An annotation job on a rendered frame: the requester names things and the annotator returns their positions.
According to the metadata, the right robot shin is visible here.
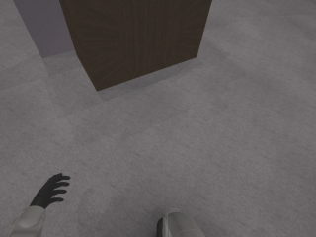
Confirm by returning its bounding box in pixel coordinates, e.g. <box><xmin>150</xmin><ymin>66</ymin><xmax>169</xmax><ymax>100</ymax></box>
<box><xmin>162</xmin><ymin>208</ymin><xmax>179</xmax><ymax>237</ymax></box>

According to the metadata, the pedestal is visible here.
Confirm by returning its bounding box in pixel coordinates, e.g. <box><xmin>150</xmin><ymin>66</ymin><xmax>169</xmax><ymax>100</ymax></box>
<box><xmin>59</xmin><ymin>0</ymin><xmax>212</xmax><ymax>92</ymax></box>

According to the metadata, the left robot forearm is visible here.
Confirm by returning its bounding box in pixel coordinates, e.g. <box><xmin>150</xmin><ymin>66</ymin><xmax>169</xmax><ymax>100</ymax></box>
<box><xmin>9</xmin><ymin>205</ymin><xmax>46</xmax><ymax>237</ymax></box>

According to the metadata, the left robot hand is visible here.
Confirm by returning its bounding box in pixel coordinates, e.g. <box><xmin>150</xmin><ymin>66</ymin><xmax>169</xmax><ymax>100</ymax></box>
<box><xmin>30</xmin><ymin>173</ymin><xmax>70</xmax><ymax>209</ymax></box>

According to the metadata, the right robot thigh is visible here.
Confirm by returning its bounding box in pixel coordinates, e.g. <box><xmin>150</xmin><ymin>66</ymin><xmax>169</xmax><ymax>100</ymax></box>
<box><xmin>162</xmin><ymin>212</ymin><xmax>205</xmax><ymax>237</ymax></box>

